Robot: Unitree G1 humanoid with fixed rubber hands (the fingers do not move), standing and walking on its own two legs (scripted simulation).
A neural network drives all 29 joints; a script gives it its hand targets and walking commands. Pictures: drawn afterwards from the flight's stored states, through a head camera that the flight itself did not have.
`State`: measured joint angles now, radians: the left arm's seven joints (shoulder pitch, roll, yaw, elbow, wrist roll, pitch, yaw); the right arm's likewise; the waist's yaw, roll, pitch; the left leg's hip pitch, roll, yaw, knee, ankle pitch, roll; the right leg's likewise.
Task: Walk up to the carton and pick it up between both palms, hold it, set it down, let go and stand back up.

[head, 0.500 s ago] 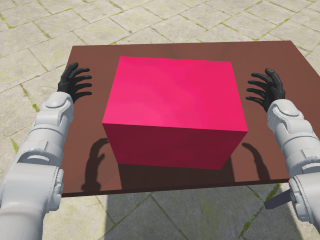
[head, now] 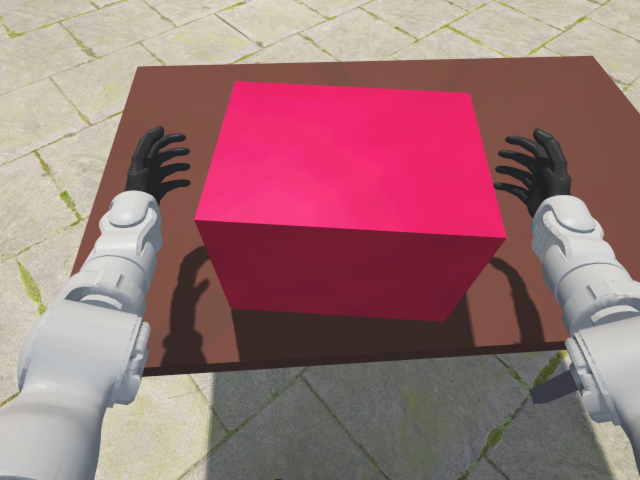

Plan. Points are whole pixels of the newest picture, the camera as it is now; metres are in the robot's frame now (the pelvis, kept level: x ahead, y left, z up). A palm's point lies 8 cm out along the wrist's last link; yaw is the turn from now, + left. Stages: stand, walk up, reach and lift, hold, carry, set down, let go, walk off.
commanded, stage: reach and lift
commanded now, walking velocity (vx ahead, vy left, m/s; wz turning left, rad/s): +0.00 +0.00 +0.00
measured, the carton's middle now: (343, 206) +0.47 +0.00 +0.04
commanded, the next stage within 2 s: none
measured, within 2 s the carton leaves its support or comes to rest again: neither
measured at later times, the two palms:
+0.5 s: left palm (188, 192) +0.46 +0.21 +0.08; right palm (509, 196) +0.46 -0.20 +0.09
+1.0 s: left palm (187, 191) +0.46 +0.21 +0.08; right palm (507, 196) +0.46 -0.20 +0.09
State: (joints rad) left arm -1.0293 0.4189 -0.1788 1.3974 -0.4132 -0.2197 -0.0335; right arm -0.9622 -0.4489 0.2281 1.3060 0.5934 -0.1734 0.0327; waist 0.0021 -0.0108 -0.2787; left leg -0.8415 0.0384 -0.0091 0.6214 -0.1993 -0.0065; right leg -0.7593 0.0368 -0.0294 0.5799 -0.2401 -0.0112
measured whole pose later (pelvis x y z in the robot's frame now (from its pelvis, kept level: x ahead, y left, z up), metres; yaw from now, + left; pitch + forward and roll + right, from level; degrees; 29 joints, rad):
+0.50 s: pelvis +0.00 +0.00 +0.00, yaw -1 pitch +25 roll -2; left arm -1.06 0.30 -0.09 1.39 -0.31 -0.22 0.02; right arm -0.99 -0.32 0.09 1.29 0.43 -0.18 -0.03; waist 0.00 -0.01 -0.28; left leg -0.87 0.04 0.00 0.63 -0.20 0.00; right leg -0.78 0.04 -0.03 0.57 -0.23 -0.01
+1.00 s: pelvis +0.00 +0.00 +0.00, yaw -1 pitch +24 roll -2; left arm -1.04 0.29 -0.08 1.42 -0.30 -0.27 0.02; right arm -0.98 -0.30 0.10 1.31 0.42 -0.20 -0.05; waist 0.00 0.00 -0.28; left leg -0.83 0.04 -0.01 0.62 -0.20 -0.01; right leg -0.75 0.04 -0.03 0.56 -0.23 -0.01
